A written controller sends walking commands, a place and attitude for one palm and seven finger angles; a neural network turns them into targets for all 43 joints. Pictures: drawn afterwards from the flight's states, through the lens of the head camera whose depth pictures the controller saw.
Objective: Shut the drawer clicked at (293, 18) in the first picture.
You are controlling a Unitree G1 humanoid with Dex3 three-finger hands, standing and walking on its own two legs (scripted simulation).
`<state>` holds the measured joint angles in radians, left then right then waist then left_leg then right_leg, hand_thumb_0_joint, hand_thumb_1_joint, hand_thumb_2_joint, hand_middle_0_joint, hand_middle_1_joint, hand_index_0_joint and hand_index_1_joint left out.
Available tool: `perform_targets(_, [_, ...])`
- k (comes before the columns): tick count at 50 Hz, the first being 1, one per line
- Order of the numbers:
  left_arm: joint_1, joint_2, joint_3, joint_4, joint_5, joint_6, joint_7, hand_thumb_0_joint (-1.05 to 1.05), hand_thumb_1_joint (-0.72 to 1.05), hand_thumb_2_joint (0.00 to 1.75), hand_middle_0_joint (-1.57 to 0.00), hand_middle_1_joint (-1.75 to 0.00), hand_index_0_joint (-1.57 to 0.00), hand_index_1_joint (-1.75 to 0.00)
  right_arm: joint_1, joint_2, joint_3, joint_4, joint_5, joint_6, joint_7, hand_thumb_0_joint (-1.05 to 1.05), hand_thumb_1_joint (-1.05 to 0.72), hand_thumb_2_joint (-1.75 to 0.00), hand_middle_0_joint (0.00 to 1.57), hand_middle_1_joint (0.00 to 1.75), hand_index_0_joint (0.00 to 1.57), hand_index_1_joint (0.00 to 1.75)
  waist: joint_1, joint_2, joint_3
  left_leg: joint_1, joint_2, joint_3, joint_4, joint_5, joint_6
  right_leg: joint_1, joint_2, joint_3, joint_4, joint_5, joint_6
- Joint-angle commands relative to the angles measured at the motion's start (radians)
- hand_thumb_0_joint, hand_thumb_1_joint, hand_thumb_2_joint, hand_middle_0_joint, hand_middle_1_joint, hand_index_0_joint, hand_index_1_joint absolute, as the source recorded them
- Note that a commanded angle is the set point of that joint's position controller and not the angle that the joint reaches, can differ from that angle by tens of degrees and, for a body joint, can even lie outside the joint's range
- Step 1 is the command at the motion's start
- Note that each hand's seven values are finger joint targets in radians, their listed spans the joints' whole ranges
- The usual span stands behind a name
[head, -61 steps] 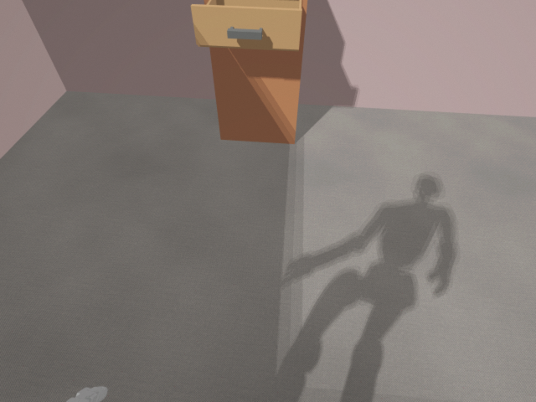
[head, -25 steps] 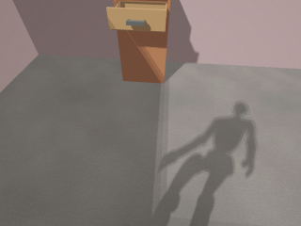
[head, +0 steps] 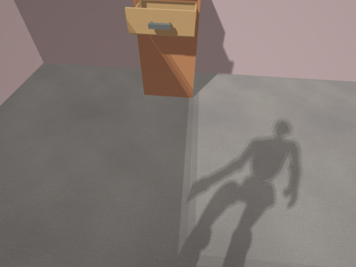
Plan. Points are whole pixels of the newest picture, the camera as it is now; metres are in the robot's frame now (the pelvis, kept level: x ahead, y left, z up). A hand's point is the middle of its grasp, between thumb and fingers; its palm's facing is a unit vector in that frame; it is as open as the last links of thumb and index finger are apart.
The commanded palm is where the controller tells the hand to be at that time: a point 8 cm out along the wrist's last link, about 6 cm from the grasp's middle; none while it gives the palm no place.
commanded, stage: look at it before walking up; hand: left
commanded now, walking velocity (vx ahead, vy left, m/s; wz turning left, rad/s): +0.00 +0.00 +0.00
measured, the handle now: (159, 24) +1.35 +0.18 -0.01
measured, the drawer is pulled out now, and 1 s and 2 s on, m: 0.30 0.30 0.30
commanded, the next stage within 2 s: walk to a spot facing it in 0.32 s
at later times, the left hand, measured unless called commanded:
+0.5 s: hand out of the picture +0.07 +0.25 -0.16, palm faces -0.02 -0.94 -0.33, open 7.4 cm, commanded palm none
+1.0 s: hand (110, 256) +0.19 +0.20 -0.18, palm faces -0.06 -0.98 -0.17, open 7.3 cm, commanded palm none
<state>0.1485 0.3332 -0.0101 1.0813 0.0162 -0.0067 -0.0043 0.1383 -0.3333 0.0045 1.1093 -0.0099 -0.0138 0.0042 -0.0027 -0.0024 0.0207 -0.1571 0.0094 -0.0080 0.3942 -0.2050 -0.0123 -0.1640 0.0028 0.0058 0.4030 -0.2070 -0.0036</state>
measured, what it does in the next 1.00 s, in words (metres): walks ahead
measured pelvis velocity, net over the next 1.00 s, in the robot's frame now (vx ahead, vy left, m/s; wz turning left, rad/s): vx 0.13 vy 0.02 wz -0.04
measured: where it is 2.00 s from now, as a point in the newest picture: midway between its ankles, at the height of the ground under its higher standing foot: (183, 214)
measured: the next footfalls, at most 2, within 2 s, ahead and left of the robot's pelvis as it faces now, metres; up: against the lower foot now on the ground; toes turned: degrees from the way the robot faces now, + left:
right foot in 1.12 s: +0.34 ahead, -0.12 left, +0.00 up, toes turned -10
left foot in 1.58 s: +0.49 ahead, +0.12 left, +0.00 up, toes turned +12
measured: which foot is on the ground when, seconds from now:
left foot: down 0.00-1.00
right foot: down 0.00-0.72, up 0.74-1.00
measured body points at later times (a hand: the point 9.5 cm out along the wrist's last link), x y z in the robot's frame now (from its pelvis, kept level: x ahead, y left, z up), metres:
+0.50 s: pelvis +0.01 +0.00 +0.00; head +0.00 +0.00 +0.45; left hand +0.07 +0.30 -0.13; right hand +0.08 -0.29 -0.13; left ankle +0.01 +0.13 -0.74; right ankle +0.01 -0.12 -0.74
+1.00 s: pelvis +0.13 +0.02 -0.01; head +0.17 +0.02 +0.44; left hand +0.19 +0.25 -0.17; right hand -0.03 -0.16 -0.14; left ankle +0.01 +0.13 -0.74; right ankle +0.24 -0.11 -0.70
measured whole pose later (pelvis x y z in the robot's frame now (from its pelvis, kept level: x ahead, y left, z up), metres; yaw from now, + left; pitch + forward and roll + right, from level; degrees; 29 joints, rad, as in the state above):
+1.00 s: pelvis +0.13 +0.02 -0.01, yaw -2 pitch -1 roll +0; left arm 0.21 0.19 0.05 1.06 0.03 0.01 -0.03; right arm 0.55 -0.08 -0.01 1.21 -0.02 -0.08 -0.03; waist -0.05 -0.02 0.08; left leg 0.09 0.02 0.09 0.28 -0.36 0.00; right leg -0.56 -0.08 -0.10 0.82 -0.23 -0.02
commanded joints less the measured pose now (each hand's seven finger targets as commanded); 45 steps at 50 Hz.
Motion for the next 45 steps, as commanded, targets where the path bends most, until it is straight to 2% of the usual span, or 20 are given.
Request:
perform_targets(1, [-0.043, 0.206, 0.046, -0.065, -0.004, -0.02, 0.014, 0.0, 0.9, 0.9, -0.2, -0.3, -0.2, -0.3, -0.052, -0.203, -0.037, -0.063, 0.001, -0.021, -0.015, 0.0, -0.9, -0.9, 0.2, 0.3, 0.2, 0.3, 0.004, 0.003, -0.043, 0.007, 0.107, -0.091, -0.071, 0.091, 0.038, -0.003, -0.119, 0.112, -0.082, 0.061, -0.028])
perform_targets(21, [-0.038, 0.21, 0.045, -0.058, -0.004, -0.022, 0.015, 0.0, 0.9, 0.9, -0.2, -0.3, -0.2, -0.3, -0.059, -0.207, -0.037, -0.063, 0.003, -0.021, -0.016, 0.0, -0.9, -0.9, 0.2, 0.3, 0.2, 0.3, 0.005, -0.009, -0.048, 0.03, 0.112, -0.091, -0.084, 0.127, 0.038, 0.017, -0.122, 0.103, -0.085, 0.114, -0.025])
perform_targets(22, [0.002, 0.127, 0.029, -0.037, -0.006, -0.012, 0.018, 0.0, 0.9, 0.9, -0.2, -0.3, -0.2, -0.3, -0.027, -0.126, -0.018, -0.044, -0.002, -0.013, -0.013, 0.0, -0.9, -0.9, 0.2, 0.3, 0.2, 0.3, 0.006, -0.001, -0.065, 0.032, 0.108, -0.077, -0.076, 0.073, 0.028, 0.023, -0.121, 0.093, -0.087, 0.042, -0.012])
perform_targets(23, [0.038, 0.085, 0.019, -0.024, -0.002, 0.0, 0.018, 0.0, 0.9, 0.9, -0.2, -0.3, -0.2, -0.3, 0.012, -0.076, -0.007, -0.032, -0.006, -0.002, -0.01, 0.0, -0.9, -0.9, 0.2, 0.3, 0.2, 0.3, 0.006, -0.014, -0.048, 0.014, 0.096, -0.065, -0.062, -0.037, 0.022, 0.009, -0.111, 0.096, -0.082, -0.095, -0.008])
perform_targets(25, [0.079, 0.091, 0.025, -0.02, 0.005, 0.01, 0.01, 0.0, 0.9, 0.9, -0.2, -0.3, -0.2, -0.3, 0.042, -0.068, -0.011, -0.032, -0.012, 0.008, -0.006, 0.0, -0.9, -0.9, 0.2, 0.3, 0.2, 0.3, 0.014, -0.044, 0.032, -0.079, 0.068, -0.053, -0.034, -0.264, 0.028, -0.038, -0.111, 0.135, -0.109, -0.332, -0.024])
perform_targets(27, [0.109, 0.102, 0.038, -0.029, 0.008, 0.013, 0.002, 0.0, 0.9, 0.9, -0.2, -0.3, -0.2, -0.3, 0.059, -0.061, -0.015, -0.045, -0.017, 0.009, -0.004, 0.0, -0.9, -0.9, 0.2, 0.3, 0.2, 0.3, 0.02, -0.074, 0.109, -0.173, 0.042, -0.036, 0.024, -0.342, 0.03, -0.071, -0.125, 0.182, -0.128, -0.45, -0.053])
perform_targets(29, [0.162, 0.11, 0.051, -0.032, 0.005, 0.006, 0.0, 0.0, 0.9, 0.9, -0.2, -0.3, -0.2, -0.3, 0.078, -0.041, -0.019, -0.059, -0.016, 0.001, -0.004, 0.0, -0.9, -0.9, 0.2, 0.3, 0.2, 0.3, 0.029, -0.112, 0.11, -0.225, 0.021, 0.007, 0.135, -0.298, 0.031, -0.034, -0.17, 0.243, -0.151, -0.476, -0.097])
perform_targets(31, [0.199, 0.113, 0.065, -0.035, 0.001, -0.008, 0.004, 0.0, 0.9, 0.9, -0.2, -0.3, -0.2, -0.3, 0.096, -0.018, -0.024, -0.075, -0.013, -0.012, -0.004, 0.0, -0.9, -0.9, 0.2, 0.3, 0.2, 0.3, 0.025, -0.159, 0.088, -0.238, 0.026, 0.053, 0.229, -0.226, 0.027, -0.003, -0.238, 0.307, -0.175, -0.431, -0.144])
perform_targets(32, [0.2, 0.108, 0.069, -0.036, 0.001, -0.015, 0.006, 0.0, 0.9, 0.9, -0.2, -0.3, -0.2, -0.3, 0.108, -0.01, -0.027, -0.077, -0.011, -0.019, -0.003, 0.0, -0.9, -0.9, 0.2, 0.3, 0.2, 0.3, 0.016, -0.147, 0.096, -0.222, 0.036, 0.062, 0.22, -0.218, 0.026, -0.017, -0.25, 0.302, -0.164, -0.376, -0.156])
perform_targets(33, [0.189, 0.097, 0.072, -0.042, 0.003, -0.019, 0.007, 0.0, 0.9, 0.9, -0.2, -0.3, -0.2, -0.3, 0.138, 0.002, -0.028, -0.072, -0.009, -0.026, -0.003, 0.0, -0.9, -0.9, 0.2, 0.3, 0.2, 0.3, -0.002, -0.113, 0.098, -0.162, 0.045, 0.07, 0.167, -0.207, 0.027, -0.055, -0.24, 0.263, -0.126, -0.311, -0.153])
perform_targets(34, [0.168, 0.077, 0.071, -0.046, 0.002, -0.018, 0.005, 0.0, 0.9, 0.9, -0.2, -0.3, -0.2, -0.3, 0.183, 0.011, -0.031, -0.053, -0.007, -0.031, -0.003, 0.0, -0.9, -0.9, 0.2, 0.3, 0.2, 0.3, -0.025, -0.06, 0.107, -0.063, 0.048, 0.067, 0.11, -0.194, 0.035, -0.131, -0.192, 0.19, -0.062, -0.272, -0.131])
perform_targets(35, [0.145, 0.037, 0.068, -0.056, 0.003, -0.017, 0.003, 0.0, 0.9, 0.9, -0.2, -0.3, -0.2, -0.3, 0.27, 0.004, -0.036, -0.024, -0.009, -0.037, -0.005, 0.0, -0.9, -0.9, 0.2, 0.3, 0.2, 0.3, -0.06, 0.039, 0.119, 0.046, 0.089, -0.018, 0.011, -0.183, 0.057, -0.229, -0.108, 0.094, 0.081, -0.24, -0.092])
perform_targets(36, [0.108, -0.024, 0.057, -0.077, 0.002, -0.018, -0.002, 0.0, 0.9, 0.9, -0.2, -0.3, -0.2, -0.3, 0.404, -0.063, -0.058, 0.02, -0.018, -0.046, -0.012, 0.0, -0.9, -0.9, 0.2, 0.3, 0.2, 0.3, -0.106, 0.275, 0.106, 0.176, 0.26, -0.278, -0.125, -0.18, 0.131, -0.395, 0.009, -0.061, 0.395, -0.229, -0.036])
perform_targets(37, [0.015, -0.041, 0.05, -0.124, 0.007, -0.032, 0.004, 0.0, 0.9, 0.9, -0.2, -0.3, -0.2, -0.3, 0.508, -0.072, -0.062, 0.051, -0.021, -0.051, -0.028, 0.0, -0.9, -0.9, 0.2, 0.3, 0.2, 0.3, -0.136, 0.316, 0.158, 0.256, 0.372, -0.446, -0.201, 0.007, 0.191, -0.582, 0.018, -0.063, 0.592, -0.349, -0.023])
perform_targets(38, [-0.006, -0.034, 0.059, -0.13, 0.008, -0.038, 0.004, 0.0, 0.9, 0.9, -0.2, -0.3, -0.2, -0.3, 0.502, -0.028, -0.05, 0.055, -0.015, -0.053, -0.037, 0.0, -0.9, -0.9, 0.2, 0.3, 0.2, 0.3, -0.113, 0.174, 0.197, 0.254, 0.405, -0.432, -0.176, 0.152, 0.239, -0.64, -0.048, -0.007, 0.69, -0.306, -0.03])
perform_targets(39, [-0.009, -0.034, 0.059, -0.12, 0.008, -0.044, -0.004, 0.0, 0.9, 0.9, -0.2, -0.3, -0.2, -0.3, 0.481, 0.001, -0.046, 0.045, -0.01, -0.06, -0.038, 0.0, -0.9, -0.9, 0.2, 0.3, 0.2, 0.3, -0.096, 0.072, 0.177, 0.261, 0.397, -0.378, -0.152, 0.263, 0.249, -0.647, -0.081, -0.001, 0.724, -0.264, -0.027])
perform_targets(40, [0.006, -0.064, 0.06, -0.109, 0.009, -0.042, -0.011, 0.0, 0.9, 0.9, -0.2, -0.3, -0.2, -0.3, 0.451, 0.015, -0.042, 0.034, -0.012, -0.068, -0.04, 0.0, -0.9, -0.9, 0.2, 0.3, 0.2, 0.3, -0.073, 0.076, 0.166, 0.233, 0.37, -0.297, -0.161, 0.289, 0.232, -0.617, -0.101, -0.007, 0.734, -0.227, -0.018])
perform_targets(42, [0.035, -0.098, 0.059, -0.101, 0.007, -0.028, -0.02, 0.0, 0.9, 0.9, -0.2, -0.3, -0.2, -0.3, 0.416, 0.041, -0.042, 0.033, -0.009, -0.081, -0.045, 0.0, -0.9, -0.9, 0.2, 0.3, 0.2, 0.3, -0.035, 0.113, 0.142, 0.197, 0.307, -0.178, -0.193, 0.252, 0.205, -0.574, -0.113, -0.032, 0.702, -0.143, -0.004])
perform_targets(43, [0.021, -0.109, 0.058, -0.103, 0.008, -0.023, -0.025, 0.0, 0.9, 0.9, -0.2, -0.3, -0.2, -0.3, 0.429, 0.057, -0.04, 0.042, -0.007, -0.085, -0.047, 0.0, -0.9, -0.9, 0.2, 0.3, 0.2, 0.3, -0.038, 0.118, 0.145, 0.181, 0.278, -0.137, -0.205, 0.251, 0.192, -0.564, -0.114, -0.049, 0.673, -0.104, -0.001])
perform_targets(45, [-0.017, -0.126, 0.057, -0.121, 0.006, -0.02, -0.031, 0.0, 0.9, 0.9, -0.2, -0.3, -0.2, -0.3, 0.436, 0.069, -0.042, 0.055, -0.007, -0.089, -0.05, 0.0, -0.9, -0.9, 0.2, 0.3, 0.2, 0.3, -0.034, 0.114, 0.152, 0.17, 0.256, -0.078, -0.221, 0.267, 0.177, -0.545, -0.115, -0.078, 0.555, -0.054, -0.001])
